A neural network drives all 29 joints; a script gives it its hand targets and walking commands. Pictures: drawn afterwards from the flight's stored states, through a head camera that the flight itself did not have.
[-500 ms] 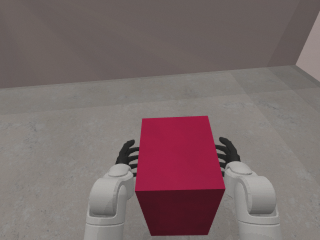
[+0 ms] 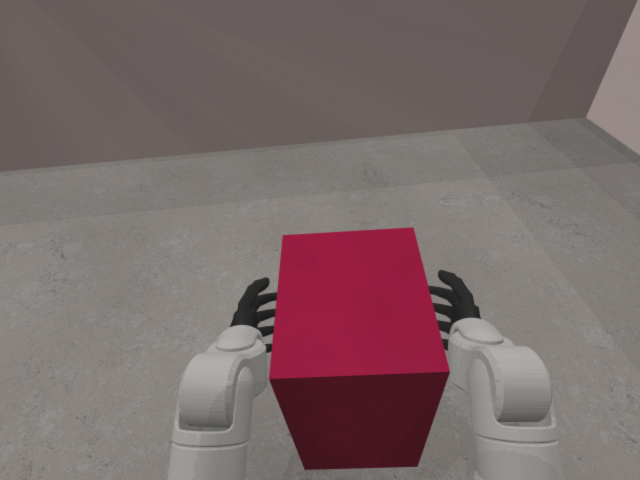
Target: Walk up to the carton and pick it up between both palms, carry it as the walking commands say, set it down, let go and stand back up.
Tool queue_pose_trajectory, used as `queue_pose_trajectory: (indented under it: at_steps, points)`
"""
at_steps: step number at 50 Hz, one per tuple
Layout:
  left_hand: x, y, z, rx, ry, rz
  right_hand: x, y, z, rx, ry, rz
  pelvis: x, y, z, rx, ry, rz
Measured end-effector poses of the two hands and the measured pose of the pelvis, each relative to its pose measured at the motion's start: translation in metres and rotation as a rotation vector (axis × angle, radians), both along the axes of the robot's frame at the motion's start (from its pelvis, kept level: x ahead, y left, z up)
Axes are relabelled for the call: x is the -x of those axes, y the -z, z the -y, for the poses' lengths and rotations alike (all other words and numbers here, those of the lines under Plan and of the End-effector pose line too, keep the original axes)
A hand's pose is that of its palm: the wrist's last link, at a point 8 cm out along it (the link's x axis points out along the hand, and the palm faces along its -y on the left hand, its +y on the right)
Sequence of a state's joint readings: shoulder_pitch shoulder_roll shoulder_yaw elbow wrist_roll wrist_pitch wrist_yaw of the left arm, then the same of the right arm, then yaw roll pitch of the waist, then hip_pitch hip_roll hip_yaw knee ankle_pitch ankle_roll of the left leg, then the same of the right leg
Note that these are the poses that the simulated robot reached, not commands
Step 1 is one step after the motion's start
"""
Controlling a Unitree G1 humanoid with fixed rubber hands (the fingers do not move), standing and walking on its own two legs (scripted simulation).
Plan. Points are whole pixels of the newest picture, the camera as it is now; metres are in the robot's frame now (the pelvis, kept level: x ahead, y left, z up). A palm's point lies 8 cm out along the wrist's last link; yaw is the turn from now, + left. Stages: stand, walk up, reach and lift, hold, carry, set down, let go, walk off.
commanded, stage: carry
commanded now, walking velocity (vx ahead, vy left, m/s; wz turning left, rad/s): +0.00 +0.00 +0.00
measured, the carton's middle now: (354, 358) +0.28 -0.01 +0.03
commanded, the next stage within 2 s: hold in 1.54 s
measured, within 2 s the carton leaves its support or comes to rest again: neither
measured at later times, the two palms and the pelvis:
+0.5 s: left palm (256, 309) +0.31 +0.12 +0.10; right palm (459, 306) +0.31 -0.13 +0.10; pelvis +0.04 +0.00 +0.00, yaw -1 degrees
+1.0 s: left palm (257, 301) +0.32 +0.12 +0.10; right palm (456, 300) +0.32 -0.13 +0.10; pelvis +0.05 +0.00 +0.00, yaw -1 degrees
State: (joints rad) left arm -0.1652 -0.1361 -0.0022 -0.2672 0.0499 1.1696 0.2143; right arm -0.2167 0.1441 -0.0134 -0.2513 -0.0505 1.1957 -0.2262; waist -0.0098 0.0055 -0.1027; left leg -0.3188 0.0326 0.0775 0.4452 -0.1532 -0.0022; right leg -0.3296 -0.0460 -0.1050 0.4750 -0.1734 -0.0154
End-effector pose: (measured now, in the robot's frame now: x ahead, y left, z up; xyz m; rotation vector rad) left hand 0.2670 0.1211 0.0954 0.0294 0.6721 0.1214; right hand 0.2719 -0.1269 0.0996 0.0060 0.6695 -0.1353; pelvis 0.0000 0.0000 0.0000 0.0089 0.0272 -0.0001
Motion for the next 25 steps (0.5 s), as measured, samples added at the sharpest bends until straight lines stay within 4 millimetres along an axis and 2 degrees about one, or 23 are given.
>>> queue_pose_trajectory:
  at_steps: [13, 25]
  points:
    - [-0.027, 0.000, 0.003, 0.009, 0.001, 0.004, -0.025, 0.000, 0.003, 0.002, 0.007, 0.004, -0.022, 0.000, 0.002, -0.004, 0.007, -0.006]
    - [-0.043, 0.000, 0.005, 0.010, 0.007, 0.006, -0.039, 0.001, 0.005, 0.003, 0.013, 0.007, -0.036, 0.000, 0.002, -0.004, 0.012, -0.006]
